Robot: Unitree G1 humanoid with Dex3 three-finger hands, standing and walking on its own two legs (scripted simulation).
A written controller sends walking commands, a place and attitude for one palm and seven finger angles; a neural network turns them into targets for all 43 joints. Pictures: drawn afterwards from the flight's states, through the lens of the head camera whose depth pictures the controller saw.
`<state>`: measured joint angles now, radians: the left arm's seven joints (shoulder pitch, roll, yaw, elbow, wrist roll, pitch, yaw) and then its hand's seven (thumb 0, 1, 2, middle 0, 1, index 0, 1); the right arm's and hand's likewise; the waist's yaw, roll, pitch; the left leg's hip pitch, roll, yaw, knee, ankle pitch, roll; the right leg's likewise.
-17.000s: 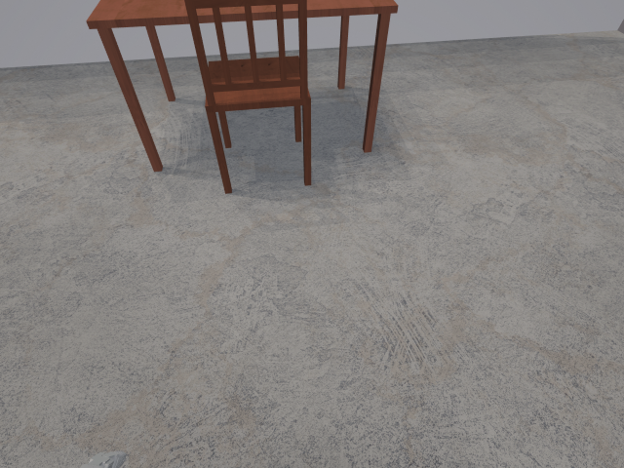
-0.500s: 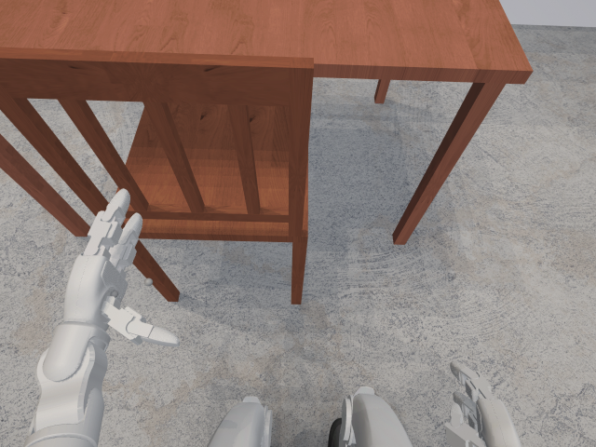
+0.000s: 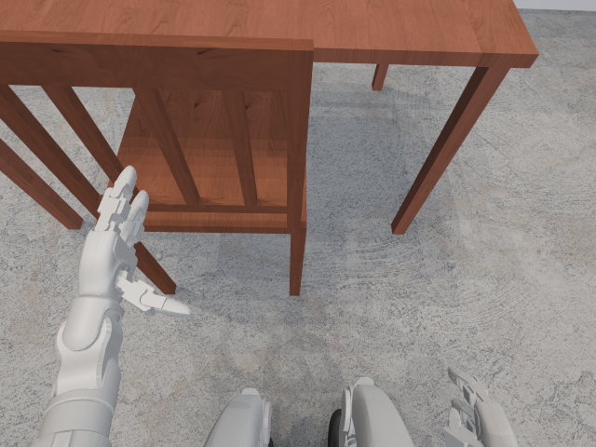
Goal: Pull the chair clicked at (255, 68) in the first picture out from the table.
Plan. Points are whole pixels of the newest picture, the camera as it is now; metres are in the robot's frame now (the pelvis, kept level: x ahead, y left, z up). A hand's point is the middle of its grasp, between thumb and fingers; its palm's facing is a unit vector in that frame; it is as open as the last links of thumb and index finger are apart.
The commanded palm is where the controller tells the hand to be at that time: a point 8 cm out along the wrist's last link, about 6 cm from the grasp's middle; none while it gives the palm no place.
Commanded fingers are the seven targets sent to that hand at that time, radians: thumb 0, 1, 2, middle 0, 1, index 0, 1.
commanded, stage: aim the fingers beside a spindle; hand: left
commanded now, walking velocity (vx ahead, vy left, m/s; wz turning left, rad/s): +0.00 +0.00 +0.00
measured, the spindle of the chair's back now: (173, 154) +0.52 +0.21 +0.01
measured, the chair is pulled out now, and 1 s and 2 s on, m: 0.00 0.00 0.00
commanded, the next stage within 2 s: push the fingers through the gap in 0.96 s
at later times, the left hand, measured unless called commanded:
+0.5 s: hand (174, 242) +0.37 +0.18 +0.01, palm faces +0.02 -1.00 -0.05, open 16.9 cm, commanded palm +0.34 +0.24 +0.02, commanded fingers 0.00 -0.50 0.30 -0.06 -0.08 -0.06 -0.08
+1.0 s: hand (169, 242) +0.37 +0.19 +0.02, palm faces +0.02 -1.00 -0.05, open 17.0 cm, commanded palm +0.34 +0.23 +0.01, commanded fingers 0.00 -0.50 0.30 -0.06 -0.08 -0.06 -0.08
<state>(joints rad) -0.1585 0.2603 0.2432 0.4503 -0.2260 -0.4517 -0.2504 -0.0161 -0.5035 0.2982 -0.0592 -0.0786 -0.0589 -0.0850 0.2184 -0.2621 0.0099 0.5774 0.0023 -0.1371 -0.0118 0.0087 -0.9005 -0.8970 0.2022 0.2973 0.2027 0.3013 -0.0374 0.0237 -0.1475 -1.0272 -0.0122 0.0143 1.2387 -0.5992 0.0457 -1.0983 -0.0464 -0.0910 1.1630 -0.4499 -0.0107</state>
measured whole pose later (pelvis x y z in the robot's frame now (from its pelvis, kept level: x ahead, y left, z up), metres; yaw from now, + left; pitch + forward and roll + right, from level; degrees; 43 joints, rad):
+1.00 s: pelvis +0.00 -0.01 +0.00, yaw +0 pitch +24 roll -2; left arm -0.26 0.28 0.27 0.56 -0.21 -0.50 -0.23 -0.02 -0.50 0.30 -0.06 -0.08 -0.06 -0.08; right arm 0.23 -0.26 0.01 0.58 0.00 -0.08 0.00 0.01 -0.90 -0.90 0.20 0.30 0.20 0.30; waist -0.05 0.02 -0.15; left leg -1.06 0.00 0.02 1.25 -0.60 0.04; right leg -1.14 -0.04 -0.09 1.18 -0.45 -0.02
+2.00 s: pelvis +0.00 +0.00 -0.01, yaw -1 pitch +27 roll -2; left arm -0.66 0.38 0.36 0.96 -0.12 -0.52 -0.19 -0.02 -0.50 0.30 -0.06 -0.08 -0.06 -0.09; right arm 0.29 -0.27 0.02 0.62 -0.02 0.00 0.02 0.00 -0.90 -0.90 0.20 0.30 0.20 0.30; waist -0.13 0.03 -0.14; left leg -1.14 0.00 0.02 1.28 -0.60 0.05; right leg -1.22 -0.03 -0.08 1.19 -0.44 -0.01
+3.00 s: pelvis +0.00 +0.00 -0.01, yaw -2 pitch +27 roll -3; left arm -0.72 0.40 0.38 1.02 -0.10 -0.54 -0.16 -0.02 -0.50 0.30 -0.14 -0.33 -0.13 -0.33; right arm 0.29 -0.26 0.03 0.60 -0.03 0.08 0.03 0.00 -0.90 -0.90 0.20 0.30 0.20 0.30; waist -0.15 0.03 -0.14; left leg -1.14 0.01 0.01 1.27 -0.61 0.05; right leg -1.21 -0.02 -0.09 1.17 -0.44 -0.01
